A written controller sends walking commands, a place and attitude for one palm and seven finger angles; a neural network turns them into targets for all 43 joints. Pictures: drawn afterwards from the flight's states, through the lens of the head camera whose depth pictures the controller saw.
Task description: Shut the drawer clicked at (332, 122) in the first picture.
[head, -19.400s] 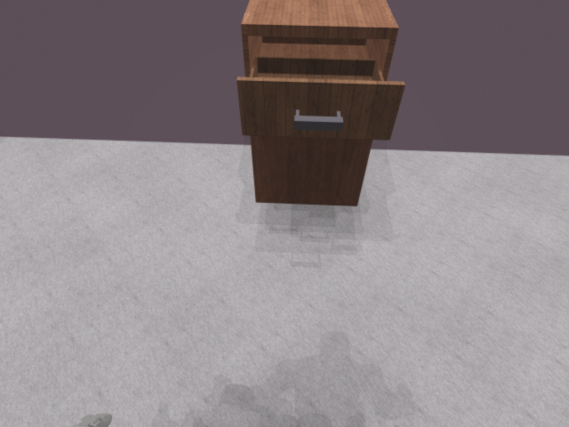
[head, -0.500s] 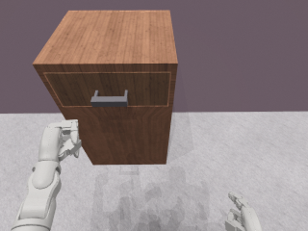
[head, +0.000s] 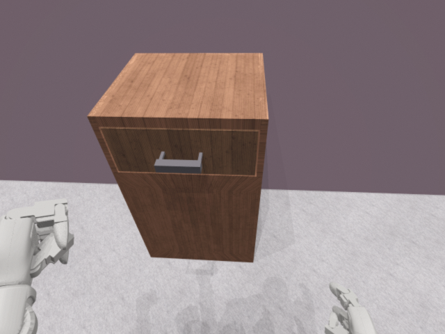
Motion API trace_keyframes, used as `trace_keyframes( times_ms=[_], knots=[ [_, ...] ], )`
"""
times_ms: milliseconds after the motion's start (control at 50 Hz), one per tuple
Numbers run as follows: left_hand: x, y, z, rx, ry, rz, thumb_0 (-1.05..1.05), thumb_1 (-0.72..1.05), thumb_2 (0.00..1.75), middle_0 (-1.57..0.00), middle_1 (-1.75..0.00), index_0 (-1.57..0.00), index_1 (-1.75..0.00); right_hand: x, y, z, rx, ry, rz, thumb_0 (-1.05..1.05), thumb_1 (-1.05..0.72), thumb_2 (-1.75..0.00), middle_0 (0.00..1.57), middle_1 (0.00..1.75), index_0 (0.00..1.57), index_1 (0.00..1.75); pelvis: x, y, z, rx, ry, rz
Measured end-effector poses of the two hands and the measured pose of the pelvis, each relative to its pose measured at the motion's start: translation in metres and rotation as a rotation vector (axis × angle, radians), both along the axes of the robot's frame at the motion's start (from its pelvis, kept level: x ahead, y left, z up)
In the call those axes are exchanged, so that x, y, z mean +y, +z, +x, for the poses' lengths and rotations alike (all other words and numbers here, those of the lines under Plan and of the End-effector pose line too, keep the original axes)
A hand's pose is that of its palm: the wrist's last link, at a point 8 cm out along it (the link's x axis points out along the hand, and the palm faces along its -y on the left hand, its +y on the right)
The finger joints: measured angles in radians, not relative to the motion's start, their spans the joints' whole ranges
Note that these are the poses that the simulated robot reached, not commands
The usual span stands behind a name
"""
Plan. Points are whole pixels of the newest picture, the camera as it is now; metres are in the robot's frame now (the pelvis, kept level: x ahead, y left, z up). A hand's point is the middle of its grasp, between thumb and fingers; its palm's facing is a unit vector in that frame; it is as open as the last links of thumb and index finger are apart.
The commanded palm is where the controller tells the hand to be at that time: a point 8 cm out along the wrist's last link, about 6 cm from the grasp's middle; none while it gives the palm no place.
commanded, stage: draw the hand back to the body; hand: left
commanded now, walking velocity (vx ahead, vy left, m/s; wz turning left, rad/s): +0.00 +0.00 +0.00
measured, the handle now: (180, 160) +0.59 +0.21 -0.07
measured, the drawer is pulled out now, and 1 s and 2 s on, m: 0.00 0.00 0.00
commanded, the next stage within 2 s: step back with the hand held close in 0.20 s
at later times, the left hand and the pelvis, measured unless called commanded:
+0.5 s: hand (56, 245) +0.18 +0.25 +0.16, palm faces +0.37 -0.81 -0.45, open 3.3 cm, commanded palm +0.11 +0.28 +0.17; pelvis -0.02 +0.01 +0.00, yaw -1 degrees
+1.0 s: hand (26, 295) +0.11 +0.25 +0.16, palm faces +0.38 -0.80 -0.47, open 3.3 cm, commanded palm +0.05 +0.29 +0.17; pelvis -0.08 +0.01 -0.01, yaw -1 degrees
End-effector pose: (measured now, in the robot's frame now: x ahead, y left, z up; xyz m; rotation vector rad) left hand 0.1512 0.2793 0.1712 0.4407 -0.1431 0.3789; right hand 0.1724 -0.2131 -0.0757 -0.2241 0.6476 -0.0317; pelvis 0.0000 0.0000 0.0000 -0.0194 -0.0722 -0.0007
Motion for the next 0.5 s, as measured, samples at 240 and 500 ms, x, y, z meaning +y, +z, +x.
trace_keyframes(
  times_ms=[240, 500],
  knots=[
    [0.002, 0.003, -0.024, -0.025, 0.034, 0.016, 0.02, 0.89, 0.9, -1.4, -1.6, -1.4, -1.6, -0.005, -0.001, -0.016, -0.013, -0.013, -0.013, 0.01, -0.91, -0.9, 0.2, 0.3, 0.21, 0.3, -0.002, 0.0, -0.013, -0.024, -0.002, 0.001],
    [0.006, 0.009, -0.015, -0.038, -0.038, 0.096, 0.02, 0.89, 0.9, -1.4, -1.6, -1.4, -1.6, -0.013, 0.002, -0.035, 0.027, -0.088, -0.032, 0.01, -0.91, -0.9, 0.2, 0.3, 0.21, 0.3, 0.007, 0.001, -0.024, 0.044, -0.026, 0.003]
  ],
)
